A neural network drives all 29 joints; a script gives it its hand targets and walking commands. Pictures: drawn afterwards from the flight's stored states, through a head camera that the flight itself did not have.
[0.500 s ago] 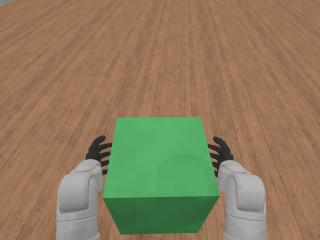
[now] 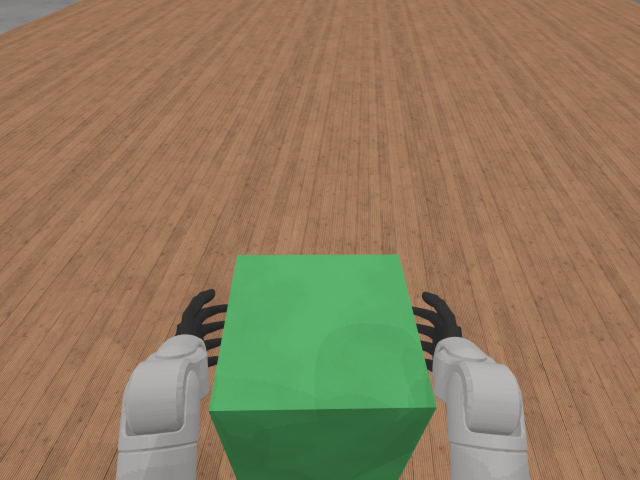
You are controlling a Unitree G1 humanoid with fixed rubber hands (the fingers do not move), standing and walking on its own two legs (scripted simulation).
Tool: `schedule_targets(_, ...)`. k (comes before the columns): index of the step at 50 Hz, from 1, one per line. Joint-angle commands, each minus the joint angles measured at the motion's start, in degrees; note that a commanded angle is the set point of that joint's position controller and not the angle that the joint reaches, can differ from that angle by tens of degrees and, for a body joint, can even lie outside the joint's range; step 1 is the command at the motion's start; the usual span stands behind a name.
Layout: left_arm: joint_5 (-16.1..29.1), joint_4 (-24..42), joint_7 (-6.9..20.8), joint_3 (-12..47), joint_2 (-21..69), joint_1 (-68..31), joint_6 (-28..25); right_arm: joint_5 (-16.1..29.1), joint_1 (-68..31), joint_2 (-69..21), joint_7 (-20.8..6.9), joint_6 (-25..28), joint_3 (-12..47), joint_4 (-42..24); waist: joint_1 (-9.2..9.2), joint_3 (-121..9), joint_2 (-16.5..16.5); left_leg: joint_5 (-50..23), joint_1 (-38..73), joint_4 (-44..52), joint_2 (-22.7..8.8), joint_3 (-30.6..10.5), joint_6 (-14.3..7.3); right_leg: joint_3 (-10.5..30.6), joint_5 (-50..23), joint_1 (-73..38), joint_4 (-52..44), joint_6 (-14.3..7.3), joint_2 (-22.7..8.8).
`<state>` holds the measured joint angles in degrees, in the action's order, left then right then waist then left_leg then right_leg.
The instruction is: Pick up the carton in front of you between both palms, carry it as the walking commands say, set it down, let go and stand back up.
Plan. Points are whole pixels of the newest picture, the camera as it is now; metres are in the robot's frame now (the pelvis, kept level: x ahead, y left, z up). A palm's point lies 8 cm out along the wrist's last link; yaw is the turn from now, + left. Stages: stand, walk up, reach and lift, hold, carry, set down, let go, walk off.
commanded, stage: carry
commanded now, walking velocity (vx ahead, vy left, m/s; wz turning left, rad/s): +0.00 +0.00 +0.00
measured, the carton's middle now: (318, 374) +0.26 +0.00 +0.00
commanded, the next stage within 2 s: hold in 0.94 s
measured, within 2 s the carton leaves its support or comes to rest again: neither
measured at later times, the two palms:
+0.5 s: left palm (192, 377) +0.24 +0.15 +0.03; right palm (436, 377) +0.24 -0.15 +0.04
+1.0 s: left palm (187, 379) +0.24 +0.16 +0.04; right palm (436, 379) +0.24 -0.14 +0.04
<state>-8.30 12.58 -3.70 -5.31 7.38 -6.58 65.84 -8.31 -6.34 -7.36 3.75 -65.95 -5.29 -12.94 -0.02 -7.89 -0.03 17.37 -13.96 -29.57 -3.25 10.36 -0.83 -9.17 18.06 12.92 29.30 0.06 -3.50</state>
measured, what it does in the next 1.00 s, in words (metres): stands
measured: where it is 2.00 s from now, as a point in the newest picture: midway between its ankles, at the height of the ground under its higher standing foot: outside the picture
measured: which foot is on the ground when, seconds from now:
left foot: down 0.00-1.00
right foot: down 0.00-1.00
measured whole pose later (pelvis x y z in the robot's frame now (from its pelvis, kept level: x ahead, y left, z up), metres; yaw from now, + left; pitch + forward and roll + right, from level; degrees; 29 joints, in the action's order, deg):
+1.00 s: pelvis -0.04 +0.01 +0.00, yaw +0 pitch -2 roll +0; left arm -13.3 -7.6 -1.2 -8.6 7.9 -10.5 42.1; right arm -13.2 -10.0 -7.8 0.9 -42.0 -8.9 7.3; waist 0.1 -1.3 0.0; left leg 11.6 -12.5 -26.5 -1.5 6.8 -1.9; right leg -5.5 12.9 11.2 26.2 -0.4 -2.2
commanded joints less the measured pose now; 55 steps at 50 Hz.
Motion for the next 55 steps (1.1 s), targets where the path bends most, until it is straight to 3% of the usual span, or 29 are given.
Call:
schedule_targets(1, 20.84, 2.41, 14.4, 39.86, 51.66, -26.36, -2.99, 20.7, -26.71, -51.42, -14.54, 2.96, 39.53, -2.24, -0.02, -7.93, -0.02, -15.53, 3.17, 4.7, -6.52, -6.44, -0.2, 5.7, -14.9, -1.75, -4.45, -0.61, -6.11)
schedule_targets(15, 11.95, -8.04, 13.6, 31.16, 45.75, -24.99, -16.26, 11.84, -25.48, -45.43, -13.81, 16.38, 30.64, 8.31, 0.06, -7.99, -0.08, -11.26, 1.39, 5.88, -6.42, -6.83, -0.37, 5.86, -10.06, -0.22, -5.43, -0.62, -6.12)
schedule_targets(22, 6.94, -18.16, 13.9, 24.28, 46.59, -29.22, -25.46, 6.98, -29.53, -46.34, -14.09, 25.46, 23.97, 18.35, 0.05, -8.76, -0.05, -9.54, 1.09, 6.14, -6.23, -7.1, -0.55, 5.98, -8.46, 0.08, -5.73, -0.87, -5.92)
schedule_targets(26, 6.38, -21.37, 14.57, 23.89, 49.9, -31.57, -29.11, 6.39, -31.84, -49.55, -14.78, 29.22, 23.56, 21.58, 0.01, -10.13, -0.11, -9.93, 1.57, 5.84, -6.2, -7.27, -0.69, 6.02, -8.7, -0.19, -5.43, -1.01, -5.83)
schedule_targets(33, 8.99, -18.16, 14.95, 28.4, 52.52, -29.53, -27.53, 9.03, -30.09, -51.96, -15.11, 27.71, 27.85, 18.26, 0.0, -12.05, -0.19, -13.23, 2.5, 4.92, -6.36, -7.18, -0.76, 5.84, -11.05, -0.83, -4.37, -0.66, -6.0)
schedule_targets(47, 9.21, -16.75, 14.76, 28.35, 50.98, -29.2, -25.74, 9.12, -29.62, -50.47, -15.0, 25.93, 27.69, 17.03, -0.03, -10.93, -0.12, -13.36, 1.62, 5.13, -6.34, -7.21, -0.86, 5.94, -11.44, -0.51, -4.32, -0.54, -5.92)
schedule_targets(48, 9.3, -16.69, 15.26, 26.96, 52.01, -24.15, -25.26, 8.52, -23.87, -52.01, -15.37, 25.46, 26.4, 16.27, 0.31, -5.28, 0.27, -26.73, 12.91, 6.82, 6.91, -15.53, -1.21, 12.95, -22.07, -7.15, -7.11, -1.95, 8.63)
schedule_targets(49, 7.96, -15.24, 14.97, 26.69, 50.68, -24.58, -25.76, 8.39, -24.78, -50.46, -15.21, 26.02, 25.86, 14.57, 0.96, -8.06, 0.22, -26.21, 16.87, 6.69, 5.48, -16.68, -1.02, 14.28, -19.85, -6.9, -7.97, -2.62, 7.63)
schedule_targets(50, 7.75, -14.98, 15.04, 26.36, 50.96, -25.25, -25.89, 7.66, -26.2, -50.54, -15.34, 26.04, 25.9, 14.8, -0.34, -6.68, 0.06, -26.48, 15.82, 6.84, 6.25, -16.32, -0.6, 14.55, -21.0, -7.4, -8.18, -2.3, 7.8)
schedule_targets(52, 7.73, -15.95, 14.74, 26.42, 51.28, -26.29, -26.01, 7.49, -26.28, -50.63, -15.12, 26.37, 25.42, 16.3, -0.34, -6.57, -0.48, -27.25, 16.74, 7.2, 6.38, -16.4, -0.29, 15.04, -22.09, -8.68, -8.05, -2.07, 8.07)
schedule_targets(55, 6.65, -16.77, 14.38, 25.28, 50.24, -25.81, -26.18, 7.48, -27.35, -49.78, -15.37, 26.62, 24.86, 16.29, -0.11, -4.71, -1.28, -24.19, 20.71, 8.05, 6.5, -16.18, -0.34, 14.79, -18.06, -5.05, -9.2, -1.82, 8.07)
